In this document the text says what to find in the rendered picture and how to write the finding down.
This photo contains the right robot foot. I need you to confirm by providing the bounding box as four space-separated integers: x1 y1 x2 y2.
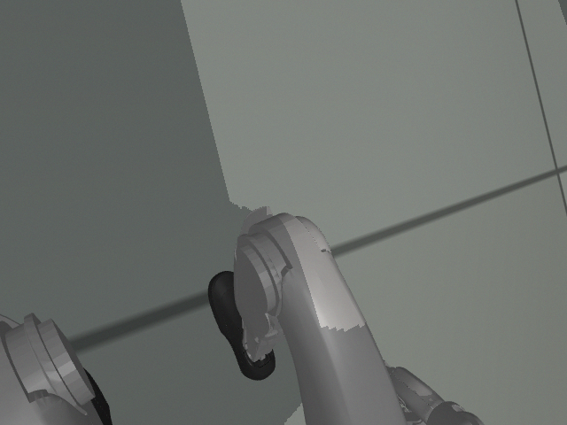
208 271 276 381

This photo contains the right robot arm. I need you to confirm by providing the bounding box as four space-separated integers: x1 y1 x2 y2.
426 401 485 425

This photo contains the right robot hand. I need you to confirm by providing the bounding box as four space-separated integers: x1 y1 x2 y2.
384 360 445 425

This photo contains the left robot foot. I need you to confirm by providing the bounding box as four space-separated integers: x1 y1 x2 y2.
84 368 113 425

